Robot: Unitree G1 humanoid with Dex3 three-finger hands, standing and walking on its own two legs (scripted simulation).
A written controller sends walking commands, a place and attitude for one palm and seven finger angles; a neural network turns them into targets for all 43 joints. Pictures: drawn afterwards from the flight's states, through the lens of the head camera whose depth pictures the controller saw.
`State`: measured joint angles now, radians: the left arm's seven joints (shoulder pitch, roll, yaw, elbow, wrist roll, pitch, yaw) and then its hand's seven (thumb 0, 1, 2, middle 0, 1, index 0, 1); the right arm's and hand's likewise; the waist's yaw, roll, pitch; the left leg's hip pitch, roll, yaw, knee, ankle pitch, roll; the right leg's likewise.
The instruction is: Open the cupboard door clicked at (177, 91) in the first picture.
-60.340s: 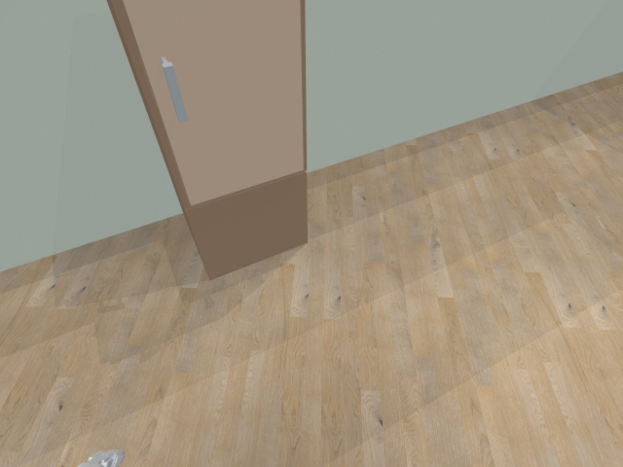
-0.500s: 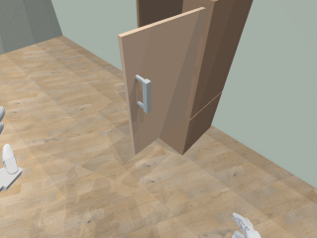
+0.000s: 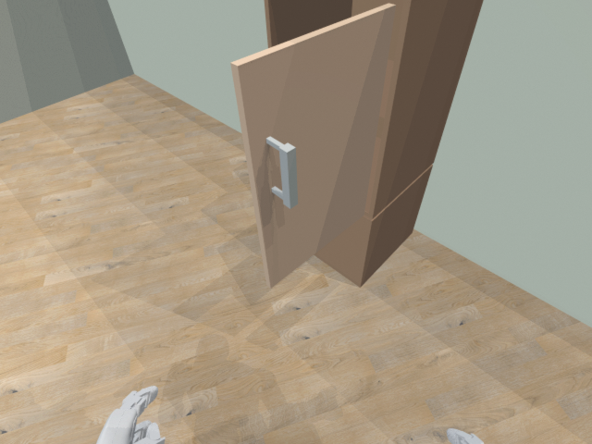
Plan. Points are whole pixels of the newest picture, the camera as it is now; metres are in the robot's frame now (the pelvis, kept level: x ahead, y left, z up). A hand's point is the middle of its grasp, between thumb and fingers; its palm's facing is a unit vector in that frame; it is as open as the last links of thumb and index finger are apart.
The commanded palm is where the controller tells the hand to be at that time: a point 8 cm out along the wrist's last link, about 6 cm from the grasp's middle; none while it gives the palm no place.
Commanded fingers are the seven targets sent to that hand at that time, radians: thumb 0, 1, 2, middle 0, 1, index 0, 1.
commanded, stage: let the arm hang, fingers relaxed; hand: left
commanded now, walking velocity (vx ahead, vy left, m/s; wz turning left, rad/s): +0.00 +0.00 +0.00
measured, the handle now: (281, 172) +0.58 +0.05 +0.05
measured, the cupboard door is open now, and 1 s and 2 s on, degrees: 87 87 87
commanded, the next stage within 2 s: look to check the result in 0.90 s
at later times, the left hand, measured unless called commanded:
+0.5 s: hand out of the picture -0.04 +0.20 -0.15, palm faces +0.03 -0.98 -0.22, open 7.4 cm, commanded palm none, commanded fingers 0.00 0.90 0.90 -0.20 -0.30 -0.20 -0.30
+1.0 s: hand out of the picture +0.00 +0.19 -0.16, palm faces +0.01 -0.98 -0.19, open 7.4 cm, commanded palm none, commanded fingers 0.00 0.90 0.90 -0.20 -0.30 -0.20 -0.30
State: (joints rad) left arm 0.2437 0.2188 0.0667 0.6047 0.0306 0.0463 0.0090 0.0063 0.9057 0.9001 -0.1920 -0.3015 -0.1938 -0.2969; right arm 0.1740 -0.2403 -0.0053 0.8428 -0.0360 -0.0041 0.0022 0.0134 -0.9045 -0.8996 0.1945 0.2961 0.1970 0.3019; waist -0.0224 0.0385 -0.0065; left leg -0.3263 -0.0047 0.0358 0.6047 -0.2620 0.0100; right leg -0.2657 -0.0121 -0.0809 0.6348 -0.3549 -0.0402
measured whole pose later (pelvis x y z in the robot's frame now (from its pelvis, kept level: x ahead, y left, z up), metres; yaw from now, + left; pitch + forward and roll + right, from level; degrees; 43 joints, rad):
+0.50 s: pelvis +0.00 +0.02 +0.02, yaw +0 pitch -2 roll +0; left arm 0.31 0.16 0.01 1.19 0.01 0.01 0.03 0.00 0.91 0.90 -0.20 -0.30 -0.20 -0.30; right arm 0.27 -0.16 0.01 1.14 -0.02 0.01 -0.03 0.01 -0.91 -0.90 0.19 0.30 0.20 0.30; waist 0.00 0.02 0.06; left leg -0.20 -0.02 0.05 0.39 -0.16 0.04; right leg -0.13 -0.02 -0.07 0.40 -0.23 0.00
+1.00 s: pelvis +0.00 +0.02 +0.02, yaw -1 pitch -2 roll +0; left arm 0.28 0.13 0.01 1.16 0.01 0.00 0.03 0.00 0.91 0.90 -0.20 -0.30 -0.20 -0.30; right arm 0.30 -0.13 -0.01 1.16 -0.02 0.00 -0.03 0.01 -0.91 -0.90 0.19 0.30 0.20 0.30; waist -0.01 0.01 0.05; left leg -0.19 -0.02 0.06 0.39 -0.17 0.04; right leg -0.14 -0.02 -0.05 0.41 -0.24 -0.01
